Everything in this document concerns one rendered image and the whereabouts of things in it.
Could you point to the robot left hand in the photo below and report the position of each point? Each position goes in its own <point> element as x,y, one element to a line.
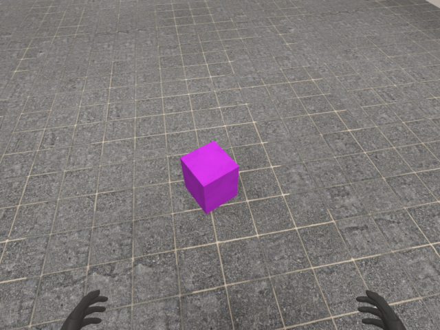
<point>76,320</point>

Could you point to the carton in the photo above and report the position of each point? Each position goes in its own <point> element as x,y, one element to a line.
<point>210,175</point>

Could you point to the robot right hand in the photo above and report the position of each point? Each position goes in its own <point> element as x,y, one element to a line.
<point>389,319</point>

